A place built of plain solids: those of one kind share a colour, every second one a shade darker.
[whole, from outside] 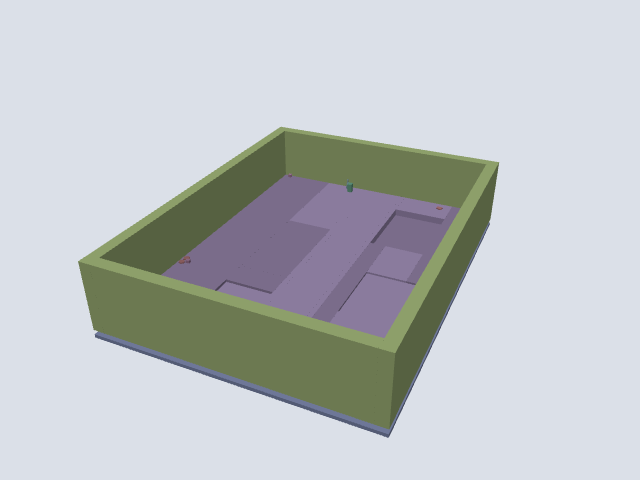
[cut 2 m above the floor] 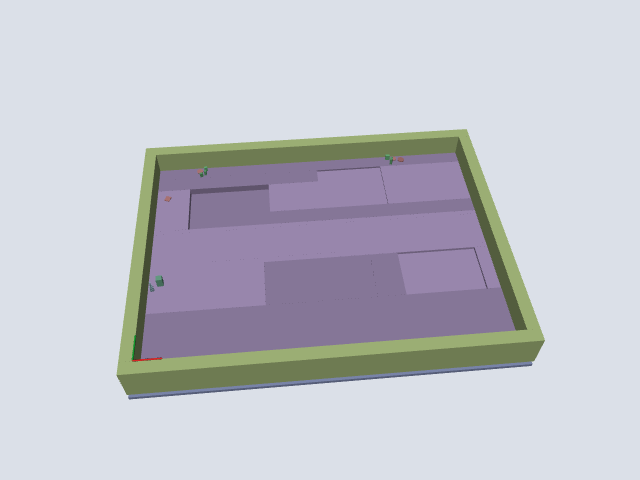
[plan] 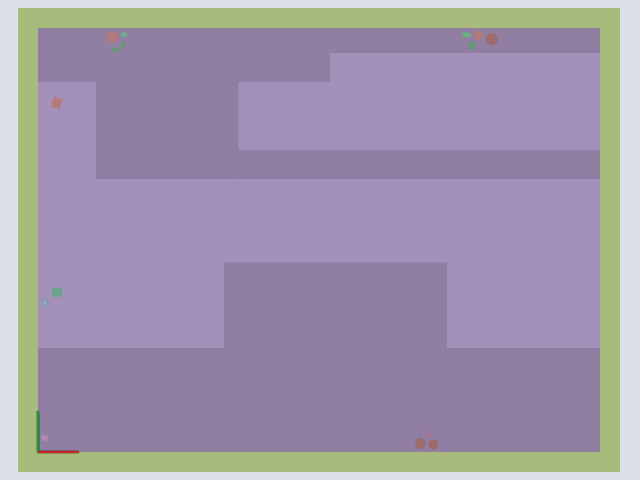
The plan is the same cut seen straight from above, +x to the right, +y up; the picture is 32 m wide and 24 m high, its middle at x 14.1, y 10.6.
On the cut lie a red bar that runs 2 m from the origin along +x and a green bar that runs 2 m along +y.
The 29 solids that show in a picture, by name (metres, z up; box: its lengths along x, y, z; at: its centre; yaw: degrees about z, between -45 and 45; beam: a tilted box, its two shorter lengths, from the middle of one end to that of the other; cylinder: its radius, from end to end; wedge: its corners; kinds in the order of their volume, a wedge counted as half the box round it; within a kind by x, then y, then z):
{
 "floor_1": {"box": [2.9, 4.85, 1.32], "at": [1.45, 16.07, -0.66]},
 "floor_2": {"box": [9.3, 4.28, 1.32], "at": [4.65, 7.34, -0.66]},
 "floor_3": {"box": [7.13, 4.85, 0.68], "at": [6.46, 16.07, -0.98]},
 "floor_4": {"box": [14.6, 1.45, 1.32], "at": [7.3, 19.23, -0.66]},
 "floor_5": {"box": [4.57, 3.4, 1.32], "at": [12.31, 16.8, -0.66]},
 "floor_6": {"box": [8.84, 4.28, 1.32], "at": [13.72, 7.34, -0.66]},
 "floor_7": {"box": [28.1, 5.2, 1.32], "at": [14.05, 2.6, -0.66]},
 "floor_8": {"box": [28.1, 0.47, 1.32], "at": [14.05, 9.71, -0.66]},
 "floor_9": {"box": [28.1, 3.3, 1.0], "at": [14.05, 11.6, -0.5]},
 "floor_10": {"box": [28.1, 0.4, 1.32], "at": [14.05, 13.45, -0.66]},
 "floor_11": {"box": [28.1, 1.25, 1.32], "at": [14.05, 20.57, -0.66]},
 "floor_12": {"box": [5.99, 4.85, 1.16], "at": [17.59, 17.52, -0.74]},
 "floor_13": {"box": [18.07, 1.45, 1.32], "at": [19.07, 14.38, -0.66]},
 "floor_14": {"box": [2.31, 4.28, 1.32], "at": [19.3, 7.34, -0.66]},
 "floor_15": {"box": [6.56, 4.28, 1.1], "at": [23.73, 7.34, -0.77]},
 "floor_16": {"box": [7.51, 4.85, 1.32], "at": [24.34, 17.52, -0.66]},
 "floor_17": {"box": [1.09, 4.28, 1.32], "at": [27.55, 7.34, -0.66]},
 "wall_1": {"box": [1.0, 21.2, 6.0], "at": [-0.5, 10.6, 2.0]},
 "wall_2": {"box": [30.1, 1.0, 6.0], "at": [14.05, -0.5, 2.0]},
 "wall_3": {"box": [30.1, 1.0, 6.0], "at": [14.05, 21.7, 2.0]},
 "wall_4": {"box": [1.0, 21.2, 6.0], "at": [28.6, 10.6, 2.0]},
 "floor_base_1": {"box": [30.1, 23.2, 0.3], "at": [14.05, 10.6, -1.57]},
 "hose_coil_1": {"box": [0.48, 0.53, 0.13], "at": [0.94, 17.45, 0.01], "yaw": -19.8},
 "hose_coil_2": {"cylinder": 0.28, "from": [3.73, 20.75, -0.05], "to": [3.73, 20.75, 0.09]},
 "hose_coil_3": {"cylinder": 0.27, "from": [19.12, 0.42, -0.05], "to": [19.12, 0.42, 0.08]},
 "hose_coil_4": {"cylinder": 0.25, "from": [19.76, 0.37, -0.05], "to": [19.76, 0.37, 0.08]},
 "hose_coil_5": {"cylinder": 0.24, "from": [22.01, 20.83, -0.05], "to": [22.01, 20.83, 0.09]},
 "hose_coil_6": {"cylinder": 0.3, "from": [22.69, 20.65, -0.05], "to": [22.69, 20.65, 0.09]},
 "bin_1": {"box": [0.49, 0.45, 0.85], "at": [0.96, 7.99, 0.42], "yaw": 4.4}
}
